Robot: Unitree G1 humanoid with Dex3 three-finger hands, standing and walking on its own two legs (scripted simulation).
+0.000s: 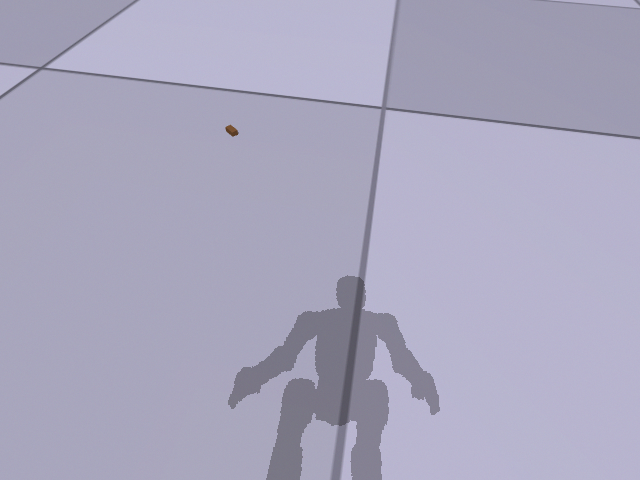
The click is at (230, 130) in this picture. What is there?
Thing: small brick
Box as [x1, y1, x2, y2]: [225, 125, 237, 136]
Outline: 225,127 226,131 232,136 237,134 236,129 231,125
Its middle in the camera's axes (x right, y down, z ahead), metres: -0.48 -0.60 +2.15
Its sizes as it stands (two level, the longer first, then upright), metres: 0.069 0.035 0.028
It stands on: the floor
